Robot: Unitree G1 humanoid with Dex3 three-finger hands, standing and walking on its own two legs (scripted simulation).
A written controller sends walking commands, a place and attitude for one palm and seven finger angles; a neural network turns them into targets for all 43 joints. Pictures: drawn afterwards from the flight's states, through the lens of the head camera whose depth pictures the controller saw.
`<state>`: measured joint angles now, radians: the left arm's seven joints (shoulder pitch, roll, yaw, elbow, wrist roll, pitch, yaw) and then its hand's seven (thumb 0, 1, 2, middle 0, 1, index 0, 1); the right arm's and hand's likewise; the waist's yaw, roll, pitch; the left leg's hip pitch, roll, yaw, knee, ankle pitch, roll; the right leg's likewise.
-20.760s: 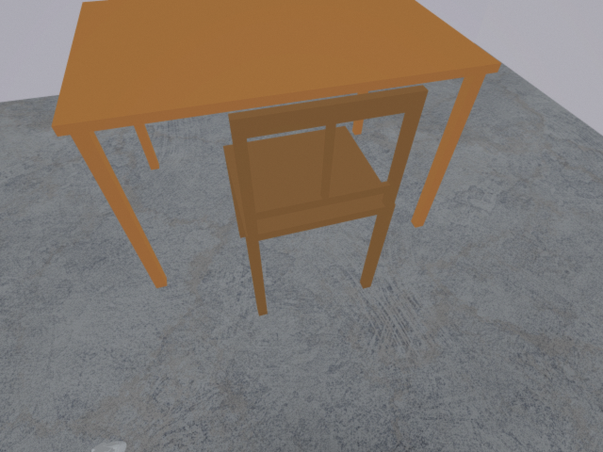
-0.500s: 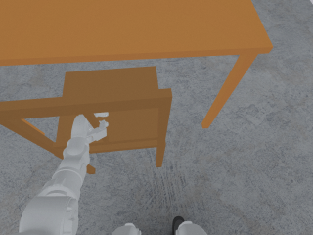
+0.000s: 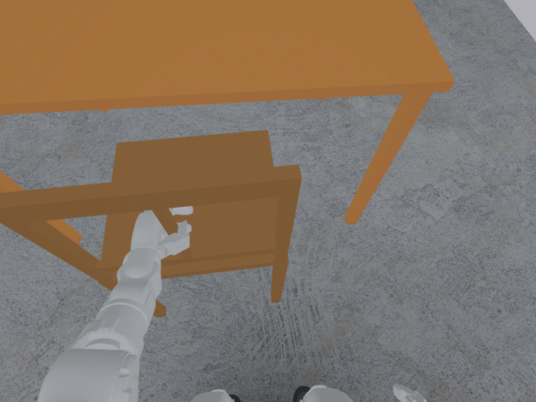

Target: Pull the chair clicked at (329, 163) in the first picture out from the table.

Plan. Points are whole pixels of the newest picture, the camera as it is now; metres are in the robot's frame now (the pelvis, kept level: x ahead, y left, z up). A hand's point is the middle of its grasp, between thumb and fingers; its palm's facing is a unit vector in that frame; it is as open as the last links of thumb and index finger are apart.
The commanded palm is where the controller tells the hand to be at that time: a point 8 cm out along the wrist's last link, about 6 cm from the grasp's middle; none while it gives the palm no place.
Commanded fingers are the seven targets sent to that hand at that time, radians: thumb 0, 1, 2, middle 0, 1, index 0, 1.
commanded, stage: step backward, pulling the chair out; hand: left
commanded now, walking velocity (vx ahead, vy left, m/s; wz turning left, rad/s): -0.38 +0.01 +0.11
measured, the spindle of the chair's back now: (174, 232) +0.39 +0.18 -0.10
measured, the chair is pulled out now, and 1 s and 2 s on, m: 0.07 0.25 0.49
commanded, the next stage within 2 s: stop walking, hand still on the chair in 1.80 s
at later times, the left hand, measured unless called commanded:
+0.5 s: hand (186, 276) +0.30 +0.14 -0.07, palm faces +0.02 -0.99 -0.16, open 5.0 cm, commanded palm +0.29 +0.19 -0.06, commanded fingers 0.00 0.90 0.90 -0.50 -1.45 -0.50 -1.45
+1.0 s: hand (193, 349) +0.19 +0.11 -0.06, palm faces -0.01 -0.99 -0.15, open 5.0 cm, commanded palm +0.18 +0.17 -0.06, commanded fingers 0.00 0.90 0.90 -0.50 -1.45 -0.50 -1.45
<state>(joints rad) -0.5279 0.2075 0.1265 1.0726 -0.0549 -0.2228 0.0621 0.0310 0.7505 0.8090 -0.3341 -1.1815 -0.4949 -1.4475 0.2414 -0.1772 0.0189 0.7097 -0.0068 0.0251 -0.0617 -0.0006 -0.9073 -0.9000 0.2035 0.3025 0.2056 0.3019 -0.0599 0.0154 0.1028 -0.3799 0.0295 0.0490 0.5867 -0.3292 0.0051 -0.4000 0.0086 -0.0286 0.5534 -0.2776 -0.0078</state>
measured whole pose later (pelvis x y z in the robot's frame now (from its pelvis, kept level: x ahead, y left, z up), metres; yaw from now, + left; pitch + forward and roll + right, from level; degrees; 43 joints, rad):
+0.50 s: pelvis -0.08 +0.01 +0.00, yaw +0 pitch +6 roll +0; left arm -0.55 0.21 0.08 1.02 -0.04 -0.17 0.09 0.02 0.75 0.78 -0.30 -1.20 -0.49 -1.45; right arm 0.22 -0.22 -0.03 0.68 -0.01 0.00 -0.08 0.00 -0.91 -0.90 0.20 0.30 0.20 0.30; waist -0.09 -0.02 0.14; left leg -0.39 0.04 0.00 0.54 -0.25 -0.03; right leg -0.46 0.00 0.00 0.68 -0.34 0.00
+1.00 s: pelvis -0.20 +0.00 +0.00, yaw +5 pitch +6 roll +2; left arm -0.65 0.15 0.00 1.00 -0.05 -0.13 0.10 0.01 0.75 0.79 -0.27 -1.19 -0.49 -1.45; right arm 0.13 -0.32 -0.04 0.73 0.04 -0.02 -0.13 0.00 -0.91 -0.90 0.20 0.30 0.20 0.30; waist -0.08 -0.01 0.19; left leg -0.31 0.01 0.00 0.50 -0.31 -0.03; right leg -0.51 -0.07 -0.05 0.50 -0.06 0.01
